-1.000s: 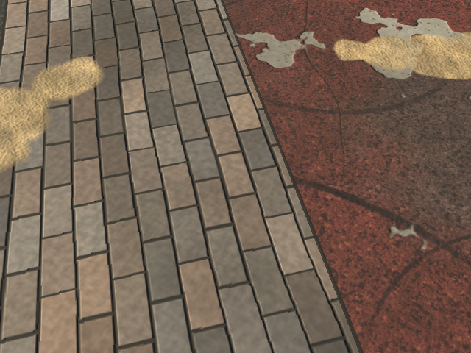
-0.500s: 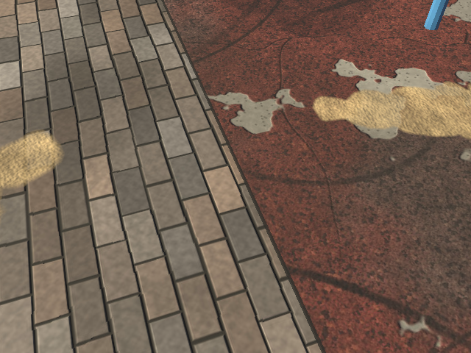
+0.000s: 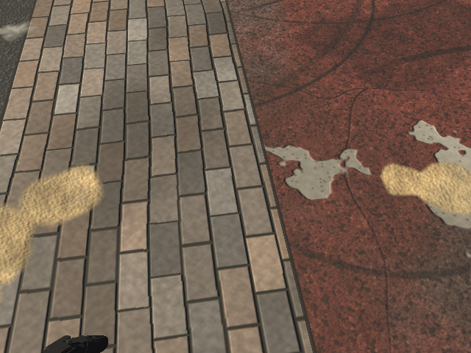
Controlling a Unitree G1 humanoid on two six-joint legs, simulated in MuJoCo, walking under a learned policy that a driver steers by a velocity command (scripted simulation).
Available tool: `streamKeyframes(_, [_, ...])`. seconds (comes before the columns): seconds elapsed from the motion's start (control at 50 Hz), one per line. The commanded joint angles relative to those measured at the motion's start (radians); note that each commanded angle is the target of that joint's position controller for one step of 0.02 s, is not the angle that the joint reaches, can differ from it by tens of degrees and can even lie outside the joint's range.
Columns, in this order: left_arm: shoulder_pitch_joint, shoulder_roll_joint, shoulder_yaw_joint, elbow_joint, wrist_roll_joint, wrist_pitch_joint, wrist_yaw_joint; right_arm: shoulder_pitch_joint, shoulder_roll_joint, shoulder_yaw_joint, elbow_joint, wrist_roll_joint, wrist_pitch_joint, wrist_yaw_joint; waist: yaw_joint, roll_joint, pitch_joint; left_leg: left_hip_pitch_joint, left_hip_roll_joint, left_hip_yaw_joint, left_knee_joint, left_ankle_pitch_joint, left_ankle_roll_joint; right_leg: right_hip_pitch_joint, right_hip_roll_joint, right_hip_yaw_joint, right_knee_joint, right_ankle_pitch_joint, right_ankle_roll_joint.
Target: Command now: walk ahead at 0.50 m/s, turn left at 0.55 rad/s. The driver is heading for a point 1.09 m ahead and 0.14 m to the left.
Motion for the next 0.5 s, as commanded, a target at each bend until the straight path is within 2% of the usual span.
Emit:
streamKeyframes(0.02, [0.138,0.104,0.035,-0.005,0.004,0.01,0.003,-0.074,-0.118,-0.032,-0.111,-0.01,-0.01,0.004,0.093,-0.1,-0.015,-0.434,0.131,-0.004,0.146,0.116,-0.021,0.375,-0.323,0.363,-0.245,-0.041,-0.166])
streamKeyframes(0.04, [0.12,0.1,0.032,0.001,0.01,0.009,0.004,-0.071,-0.1,-0.032,-0.118,-0.004,-0.005,0.011,0.071,-0.132,0.001,-0.395,0.155,0.002,0.126,0.142,-0.023,0.315,-0.299,0.293,-0.272,0.006,-0.159])
streamKeyframes(0.06, [0.115,0.099,0.034,0.007,0.008,0.005,0.003,-0.071,-0.08,-0.028,-0.124,0.001,0.001,0.016,0.063,-0.147,0.007,-0.378,0.164,0.016,0.109,0.156,-0.027,0.284,-0.288,0.245,-0.297,0.04,-0.162])
streamKeyframes(0.1, [0.118,0.12,0.043,0.023,0.002,-0.003,0.004,-0.098,-0.057,-0.023,-0.148,-0.002,0.009,0.02,0.058,-0.13,0.015,-0.394,0.174,0.026,0.066,0.198,-0.041,0.265,-0.294,0.173,-0.33,0.119,-0.181])
streamKeyframes(0.14, [0.126,0.146,0.052,0.04,0.003,-0.004,0.007,-0.136,-0.048,-0.018,-0.168,-0.009,0.011,0.023,0.061,-0.106,0.019,-0.418,0.181,0.029,-0.011,0.266,-0.053,0.278,-0.302,0.109,-0.343,0.195,-0.19])
streamKeyframes(0.18, [0.126,0.162,0.056,0.052,0.003,0.001,0.01,-0.172,-0.042,-0.013,-0.176,-0.007,0.007,0.034,0.07,-0.096,0.021,-0.401,0.178,0.046,-0.119,0.371,-0.051,0.291,-0.285,0.028,-0.345,0.236,-0.175])
streamKeyframes(0.24, [0.153,0.186,0.06,0.072,-0.004,0.011,0.015,-0.272,-0.029,-0.004,-0.203,-0.008,-0.002,0.052,0.108,-0.086,0.044,-0.351,0.157,0.097,-0.288,0.49,-0.034,0.308,-0.272,-0.064,-0.339,0.25,-0.146])
streamKeyframes(0.32, [0.206,0.222,0.071,0.105,-0.027,0.031,0.014,-0.359,-0.039,-0.005,-0.253,-0.005,-0.001,0.071,0.125,-0.092,0.072,-0.323,0.129,0.144,-0.404,0.412,0.012,0.401,-0.312,-0.111,-0.297,0.322,-0.119])
streamKeyframes(0.36, [0.215,0.25,0.077,0.116,-0.036,0.042,0.015,-0.328,-0.063,-0.018,-0.261,-0.012,0.001,0.071,0.085,-0.115,0.039,-0.217,0.071,0.188,-0.438,0.303,0.053,0.436,-0.322,-0.136,-0.195,0.601,-0.107])
streamKeyframes(0.38, [0.21,0.261,0.077,0.121,-0.039,0.048,0.017,-0.24,-0.093,-0.036,-0.243,-0.016,0.003,0.068,0.024,-0.12,-0.016,-0.083,0.029,0.212,-0.476,0.294,0.08,0.431,-0.309,-0.161,-0.071,0.746,-0.092])
streamKeyframes(0.4, [0.216,0.24,0.066,0.125,-0.036,0.051,0.02,-0.079,-0.139,-0.064,-0.195,-0.014,0.005,0.058,-0.059,-0.099,-0.1,0.164,-0.012,0.222,-0.532,0.369,0.112,0.348,-0.274,-0.197,0.119,0.772,-0.065])
streamKeyframes(0.42, [0.233,0.185,0.041,0.105,-0.005,0.044,0.022,0.081,-0.223,-0.092,-0.162,-0.014,0.014,0.037,-0.117,0.017,-0.211,0.482,0.141,0.001,-0.508,0.437,0.166,0.098,-0.231,-0.21,0.429,0.425,-0.022])
streamKeyframes(0.44, [0.351,0.064,-0.003,0.067,0.01,0.02,0.003,0.049,-0.32,-0.094,-0.166,-0.013,0.005,0.036,0.011,0.251,-0.344,0.749,0.402,-0.557,-0.627,0.274,0.355,-0.283,-0.046,-0.098,0.771,-0.428,0.031])
streamKeyframes(0.46, [0.245,0.171,0.02,0.081,-0.03,-0.003,-0.007,0.085,-0.221,-0.069,-0.177,-0.015,-0.003,0.042,-0.079,0.104,-0.398,0.739,0.42,-0.633,-0.727,0.186,0.344,-0.362,-0.061,0.07,0.863,-0.423,0.021])
streamKeyframes(0.48, [0.145,0.198,0.029,0.047,-0.059,-0.011,-0.009,0.04,-0.189,-0.057,-0.164,-0.021,-0.014,0.045,-0.079,0.084,-0.233,0.621,0.383,-0.465,-0.738,0.263,0.297,-0.432,-0.097,0.054,0.86,-0.345,0.008])
streamKeyframes(0.5, [0.12,0.18,0.022,0.044,-0.044,-0.014,0.0,-0.027,-0.162,-0.047,-0.163,-0.018,-0.02,0.045,-0.037,0.023,-0.148,0.473,0.34,-0.344,-0.742,0.357,0.263,-0.405,-0.142,0.049,0.786,-0.255,0.001])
